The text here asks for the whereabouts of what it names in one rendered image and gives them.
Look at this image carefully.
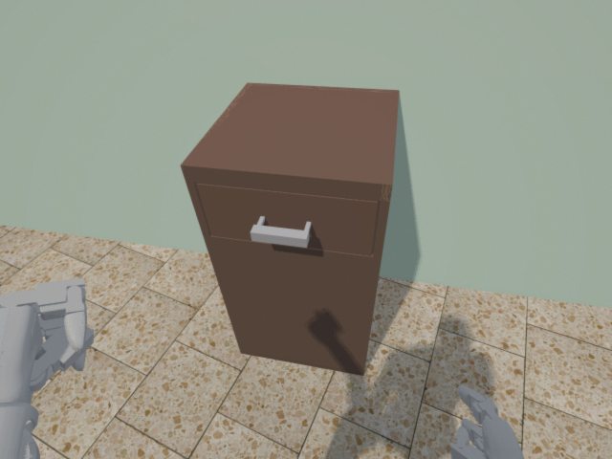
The handle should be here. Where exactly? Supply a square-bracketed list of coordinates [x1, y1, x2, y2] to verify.
[251, 216, 311, 248]

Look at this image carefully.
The left robot forearm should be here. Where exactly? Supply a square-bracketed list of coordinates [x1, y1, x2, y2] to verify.
[0, 403, 40, 459]

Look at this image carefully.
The drawer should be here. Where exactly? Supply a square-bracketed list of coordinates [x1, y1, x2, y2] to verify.
[196, 183, 378, 255]

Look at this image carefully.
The cabinet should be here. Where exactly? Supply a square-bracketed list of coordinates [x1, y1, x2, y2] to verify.
[181, 83, 400, 376]

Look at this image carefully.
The right robot hand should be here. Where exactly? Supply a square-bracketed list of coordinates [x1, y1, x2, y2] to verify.
[450, 385, 524, 459]

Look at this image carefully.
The left robot hand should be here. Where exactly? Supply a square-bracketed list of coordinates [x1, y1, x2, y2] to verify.
[0, 278, 94, 404]

